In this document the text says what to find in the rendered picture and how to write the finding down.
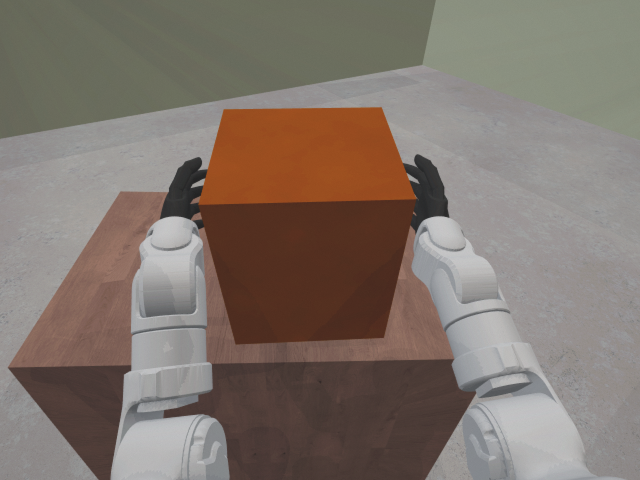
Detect right robot forearm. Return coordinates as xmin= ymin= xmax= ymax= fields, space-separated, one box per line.
xmin=411 ymin=216 xmax=587 ymax=466

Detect robot left upper arm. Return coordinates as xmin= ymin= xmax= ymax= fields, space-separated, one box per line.
xmin=112 ymin=414 xmax=230 ymax=480

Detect carton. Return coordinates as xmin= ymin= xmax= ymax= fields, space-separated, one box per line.
xmin=198 ymin=107 xmax=416 ymax=344

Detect pedestal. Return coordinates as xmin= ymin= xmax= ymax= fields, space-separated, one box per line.
xmin=8 ymin=191 xmax=476 ymax=480

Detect left robot forearm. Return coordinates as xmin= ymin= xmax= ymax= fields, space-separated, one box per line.
xmin=110 ymin=216 xmax=213 ymax=480

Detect robot right hand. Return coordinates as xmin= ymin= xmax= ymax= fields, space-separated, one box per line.
xmin=403 ymin=154 xmax=449 ymax=234

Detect robot left hand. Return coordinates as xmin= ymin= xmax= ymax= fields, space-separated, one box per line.
xmin=160 ymin=157 xmax=208 ymax=229

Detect robot right upper arm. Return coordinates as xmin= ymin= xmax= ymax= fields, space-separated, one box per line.
xmin=462 ymin=393 xmax=625 ymax=480

